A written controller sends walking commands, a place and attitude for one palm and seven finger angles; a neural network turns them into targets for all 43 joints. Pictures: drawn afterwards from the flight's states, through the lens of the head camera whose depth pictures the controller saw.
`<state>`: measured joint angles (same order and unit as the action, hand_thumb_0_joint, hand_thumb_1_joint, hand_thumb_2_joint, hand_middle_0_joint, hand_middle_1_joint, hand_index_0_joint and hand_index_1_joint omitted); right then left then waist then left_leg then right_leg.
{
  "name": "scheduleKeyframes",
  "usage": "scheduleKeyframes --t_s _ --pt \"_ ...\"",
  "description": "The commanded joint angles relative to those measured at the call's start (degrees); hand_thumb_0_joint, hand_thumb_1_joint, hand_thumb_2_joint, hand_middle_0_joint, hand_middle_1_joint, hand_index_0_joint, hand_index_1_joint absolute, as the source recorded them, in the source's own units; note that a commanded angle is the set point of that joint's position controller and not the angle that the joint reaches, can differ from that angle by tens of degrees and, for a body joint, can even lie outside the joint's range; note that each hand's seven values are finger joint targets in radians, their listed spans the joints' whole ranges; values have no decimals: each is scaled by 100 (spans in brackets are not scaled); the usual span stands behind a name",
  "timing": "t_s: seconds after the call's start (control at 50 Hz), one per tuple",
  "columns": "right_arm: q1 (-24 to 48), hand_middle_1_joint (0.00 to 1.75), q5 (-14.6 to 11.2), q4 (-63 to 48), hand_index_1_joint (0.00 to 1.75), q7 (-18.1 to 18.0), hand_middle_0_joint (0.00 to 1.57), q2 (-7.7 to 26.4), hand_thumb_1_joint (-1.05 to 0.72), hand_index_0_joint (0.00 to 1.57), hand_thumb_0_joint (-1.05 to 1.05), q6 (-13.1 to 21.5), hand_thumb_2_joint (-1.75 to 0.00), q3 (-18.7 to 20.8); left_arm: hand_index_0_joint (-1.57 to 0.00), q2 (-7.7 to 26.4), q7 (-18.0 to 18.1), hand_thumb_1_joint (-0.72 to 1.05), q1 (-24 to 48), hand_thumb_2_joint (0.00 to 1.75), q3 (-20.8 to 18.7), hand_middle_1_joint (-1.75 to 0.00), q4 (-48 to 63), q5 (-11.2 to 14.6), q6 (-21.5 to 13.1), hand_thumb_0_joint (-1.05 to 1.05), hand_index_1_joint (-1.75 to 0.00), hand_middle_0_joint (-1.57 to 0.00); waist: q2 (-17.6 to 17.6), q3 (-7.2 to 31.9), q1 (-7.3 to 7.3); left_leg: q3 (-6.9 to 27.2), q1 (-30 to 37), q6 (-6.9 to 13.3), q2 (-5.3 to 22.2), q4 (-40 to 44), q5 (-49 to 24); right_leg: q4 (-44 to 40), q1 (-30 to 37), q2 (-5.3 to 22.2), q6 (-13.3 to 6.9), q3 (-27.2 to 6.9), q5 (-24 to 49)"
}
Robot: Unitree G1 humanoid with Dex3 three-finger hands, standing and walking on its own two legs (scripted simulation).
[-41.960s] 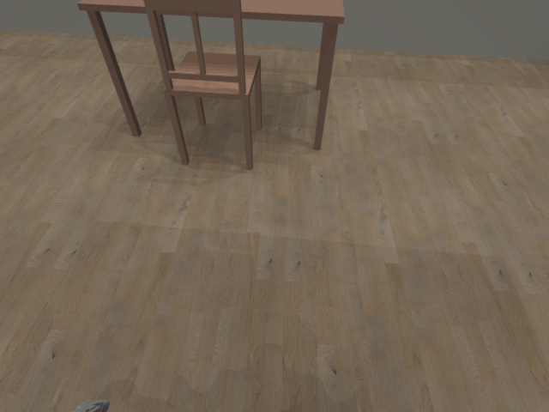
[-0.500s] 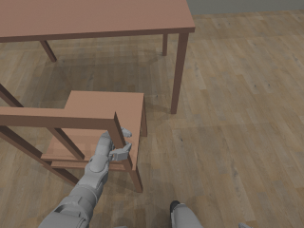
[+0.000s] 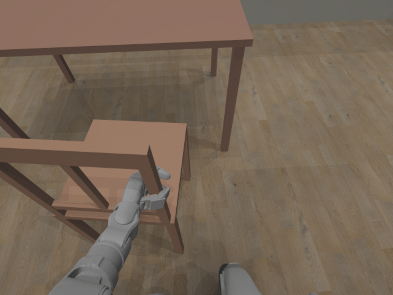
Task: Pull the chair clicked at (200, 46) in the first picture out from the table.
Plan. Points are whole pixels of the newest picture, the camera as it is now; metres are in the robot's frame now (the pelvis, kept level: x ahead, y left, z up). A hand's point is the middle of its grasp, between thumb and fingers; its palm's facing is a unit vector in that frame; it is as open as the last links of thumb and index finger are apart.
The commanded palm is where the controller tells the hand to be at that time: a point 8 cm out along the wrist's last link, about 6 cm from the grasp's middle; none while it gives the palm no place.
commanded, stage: stop walking, hand still on the chair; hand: left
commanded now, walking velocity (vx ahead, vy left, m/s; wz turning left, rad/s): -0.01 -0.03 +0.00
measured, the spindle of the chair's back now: (88, 187) +0.37 +0.28 -0.07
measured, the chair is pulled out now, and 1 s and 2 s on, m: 0.32 0.34 0.34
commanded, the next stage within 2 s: open the thumb and straighten the fingers in 0.90 s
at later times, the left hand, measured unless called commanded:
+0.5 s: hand (158, 201) +0.32 +0.09 -0.05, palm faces -0.14 -0.98 -0.15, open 6.0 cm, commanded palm +0.31 +0.15 -0.03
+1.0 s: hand (156, 203) +0.31 +0.10 -0.05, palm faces -0.12 -0.98 -0.13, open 6.1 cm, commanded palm +0.30 +0.15 -0.03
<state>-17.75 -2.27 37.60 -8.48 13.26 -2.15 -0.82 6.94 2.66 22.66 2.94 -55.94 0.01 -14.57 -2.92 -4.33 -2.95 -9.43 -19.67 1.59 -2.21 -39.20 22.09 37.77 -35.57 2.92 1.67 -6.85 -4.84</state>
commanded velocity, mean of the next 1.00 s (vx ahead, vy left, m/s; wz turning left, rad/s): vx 0.00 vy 0.00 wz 0.00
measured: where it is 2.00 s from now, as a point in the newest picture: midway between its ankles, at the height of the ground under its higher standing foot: outside the picture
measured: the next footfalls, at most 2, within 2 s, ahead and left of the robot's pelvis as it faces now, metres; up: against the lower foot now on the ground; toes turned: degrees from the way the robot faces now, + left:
none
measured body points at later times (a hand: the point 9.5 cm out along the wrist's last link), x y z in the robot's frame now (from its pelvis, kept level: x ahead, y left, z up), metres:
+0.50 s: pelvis +0.06 +0.00 +0.02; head +0.09 -0.01 +0.47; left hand +0.32 +0.15 -0.04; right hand +0.16 -0.25 -0.10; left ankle -0.02 +0.10 -0.71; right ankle +0.15 -0.13 -0.71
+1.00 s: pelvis +0.07 +0.00 +0.02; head +0.10 +0.00 +0.47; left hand +0.31 +0.15 -0.04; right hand +0.20 -0.24 -0.08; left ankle -0.01 +0.10 -0.71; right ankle +0.15 -0.13 -0.71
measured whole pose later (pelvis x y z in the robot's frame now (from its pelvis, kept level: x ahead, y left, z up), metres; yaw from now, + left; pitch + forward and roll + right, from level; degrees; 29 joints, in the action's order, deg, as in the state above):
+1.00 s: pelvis +0.07 +0.00 +0.02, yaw +0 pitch +0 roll +0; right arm -14.6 0.2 35.8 -5.9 12.0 0.6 -2.0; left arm 5.8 3.3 -1.8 7.5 -34.2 -0.4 -7.6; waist 0.0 -2.6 -2.0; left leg -6.6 -3.9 0.2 1.0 -26.8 22.6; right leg 28.6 -20.6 -0.2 0.9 -3.2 -7.8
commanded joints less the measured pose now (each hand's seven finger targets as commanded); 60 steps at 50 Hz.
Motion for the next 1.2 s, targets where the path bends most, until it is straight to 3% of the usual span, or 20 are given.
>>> scheduleKeyframes --t_s 0.0,0.02,0.08,0.12,0.22,0.28,0.48,0.64,0.72,0.78,0.96,0.98,1.0,1.02,1.04,1.06,1.08,1.1,1.14,1.18 --pt "-31 30 43 -766 30 -72 20 637 -90 20 0 133 -90 282 -50 924 78 90 2058 90 -225 -145 2369 -42 -469 0 -145 -50 -63 2067 145 961 -528 10 821 940 502 -134 1915 518 -442 -767 351" --pt "49 30 55 -774 30 -99 20 577 -90 20 0 141 -90 249 -50 920 75 90 1848 90 -245 -145 2378 -39 -442 0 -145 -50 -288 2090 124 915 -374 28 721 860 688 -401 1857 512 -432 -834 126" --pt "-25 30 80 -756 30 -52 20 538 -90 20 0 177 -90 224 -50 803 46 90 1266 90 -203 -145 2377 -21 -265 0 -145 -50 -445 2108 121 829 158 44 497 694 1160 -1297 1595 551 -403 -1006 -1129" --pt "-19 30 82 -803 30 -29 20 585 -90 20 0 228 -90 222 -50 800 62 90 1123 90 -224 -145 2504 -43 -221 0 -145 -50 -443 2170 106 852 401 71 499 833 1070 -1534 1614 461 -371 -889 -1543" --pt "207 30 92 -902 30 -54 20 609 -90 20 0 370 -90 166 -50 699 120 90 587 90 -204 -145 2653 -75 -85 0 -145 -50 330 1885 187 905 298 105 815 1555 530 -971 2081 154 -261 -306 -820" --pt "195 30 112 -877 30 -43 20 592 -90 20 0 431 -90 164 -50 603 130 90 306 90 -142 -145 2770 -76 8 0 -145 -50 203 1787 196 851 401 42 814 1551 -5 -823 2244 140 -310 -209 -176" --pt "290 30 217 -785 30 80 20 593 -90 20 0 550 -90 181 -50 392 108 90 -598 90 137 -145 3277 -82 155 0 -145 -50 276 1769 106 695 1136 -244 781 1424 -2100 -690 2697 205 -469 -57 1993" --pt "420 30 257 -843 30 148 20 559 -90 20 0 517 -90 156 -50 320 134 90 -967 90 209 -145 3459 -93 217 0 -145 -50 326 1700 115 649 1274 -251 766 1536 -2137 -854 2803 175 -467 1 1941" --pt "488 30 251 -895 30 166 20 556 -90 20 0 508 -90 143 -50 301 139 90 -1037 90 258 -145 3620 -91 243 0 -145 -50 526 1682 116 636 1321 -269 773 1575 -2252 -877 2793 169 -478 29 1920" --pt "492 30 263 -913 30 178 20 547 -90 20 0 496 -90 136 -50 296 151 90 -1184 90 238 -145 3602 -80 265 0 -145 -50 355 1654 132 652 1298 -259 789 1607 -2177 -900 2838 160 -459 46 1862" --pt "510 30 256 -896 30 177 20 566 -90 20 0 510 -90 134 -50 300 172 90 -1321 90 220 -145 3536 -69 249 0 -145 -50 421 1479 144 674 1139 -204 765 1721 -1718 -999 2775 134 -443 29 1372" --pt "514 30 254 -943 30 182 20 549 -90 20 0 513 -90 151 -50 450 188 90 -1496 90 66 -145 3788 -63 219 0 -145 -50 363 1551 180 668 1159 -192 757 1718 -1698 -997 2840 132 -433 29 1395" --pt "557 30 -9 -923 30 454 20 665 -90 20 0 599 -90 167 -50 -39 20 78 -1810 84 575 -145 3056 129 486 0 -145 -50 -434 1274 -82 666 -41 -301 548 1497 -1694 -757 2421 49 -279 825 819" --pt "544 30 -47 -1009 30 582 20 713 -90 20 0 646 -90 198 -50 -40 -100 66 -1658 78 632 -145 3419 166 522 0 -145 -50 -550 1344 -6 633 -187 -256 530 1388 -1633 -733 2363 10 -291 772 653" --pt "517 30 -48 -1039 30 657 20 681 -90 20 0 749 -90 243 -50 410 -122 54 -1360 73 275 -145 3932 212 449 0 -145 -50 -109 1589 3 667 -298 -258 419 1235 -1448 -638 2265 -9 -269 716 430" --pt "513 30 0 -1075 30 717 20 659 -90 20 0 854 -90 275 -50 518 -164 42 -1500 67 248 -145 4250 178 441 0 -145 -50 539 1841 112 678 -299 -332 350 1133 -1532 -530 2222 4 -310 706 394" --pt "463 30 15 -1070 30 774 20 626 -90 20 0 935 -90 264 -50 425 -211 30 -1635 61 383 -145 4345 147 491 0 -145 -50 764 1889 77 685 -287 -388 335 1026 -1705 -478 2068 -8 -330 744 412" --pt "378 30 34 -1055 30 834 20 618 -90 20 0 991 -90 262 -50 296 -254 17 -1624 55 549 -145 4429 118 539 0 -145 -50 777 1874 -4 727 -339 -422 337 914 -1825 -406 1874 -26 -332 798 397" --pt "268 30 37 -1094 30 903 20 674 -90 20 0 1044 -90 275 -50 280 -293 -7 -1657 43 602 -145 4415 74 693 0 -145 -50 269 1879 -99 797 -647 -358 335 745 -1643 -273 1636 -75 -293 871 246" --pt "277 30 32 -1168 30 954 20 710 -90 20 0 1056 -90 282 -50 200 -330 -31 -1759 32 661 -145 4409 59 882 0 -145 -50 288 1942 -75 813 -951 -298 297 590 -1331 -99 1424 -85 -280 880 -3"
